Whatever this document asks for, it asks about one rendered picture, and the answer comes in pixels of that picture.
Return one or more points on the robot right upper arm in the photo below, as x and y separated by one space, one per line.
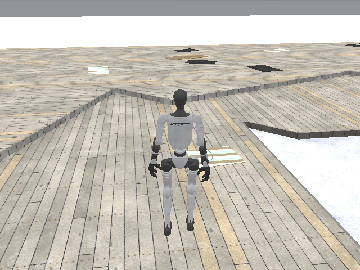
199 129

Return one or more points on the robot left hand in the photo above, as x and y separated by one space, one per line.
152 170

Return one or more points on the robot left upper arm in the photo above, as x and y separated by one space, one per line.
162 119

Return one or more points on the right robot forearm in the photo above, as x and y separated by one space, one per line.
204 155

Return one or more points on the robot head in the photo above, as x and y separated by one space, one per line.
180 98

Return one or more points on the robot torso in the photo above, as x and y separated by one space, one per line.
180 136

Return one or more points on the robot right hand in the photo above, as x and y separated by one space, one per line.
207 173

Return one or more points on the left robot forearm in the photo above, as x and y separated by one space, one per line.
155 153

